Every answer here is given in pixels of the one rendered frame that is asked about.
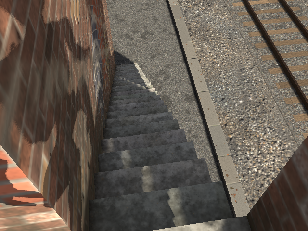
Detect stairs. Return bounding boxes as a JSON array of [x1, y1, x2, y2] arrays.
[[89, 63, 233, 231]]

